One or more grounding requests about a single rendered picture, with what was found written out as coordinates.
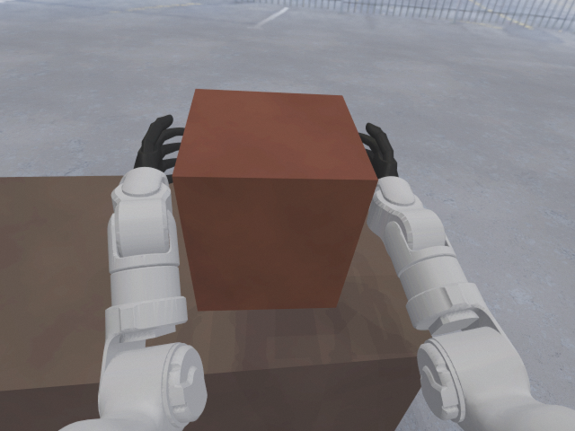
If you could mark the right robot forearm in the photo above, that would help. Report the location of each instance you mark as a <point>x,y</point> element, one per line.
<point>440,299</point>

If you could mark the right robot upper arm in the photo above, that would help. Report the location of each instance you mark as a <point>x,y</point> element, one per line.
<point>475,378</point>

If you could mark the right robot hand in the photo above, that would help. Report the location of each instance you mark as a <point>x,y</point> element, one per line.
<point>382,154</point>

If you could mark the left robot upper arm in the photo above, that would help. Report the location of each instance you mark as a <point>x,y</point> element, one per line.
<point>158,388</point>

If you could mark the pedestal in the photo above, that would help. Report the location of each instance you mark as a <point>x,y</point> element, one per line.
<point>349,368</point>

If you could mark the left robot forearm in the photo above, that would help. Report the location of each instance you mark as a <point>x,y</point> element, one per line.
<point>146,299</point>

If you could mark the left robot hand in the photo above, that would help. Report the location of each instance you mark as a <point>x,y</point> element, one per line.
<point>153,151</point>

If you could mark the carton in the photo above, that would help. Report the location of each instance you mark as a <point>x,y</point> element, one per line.
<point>273,190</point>

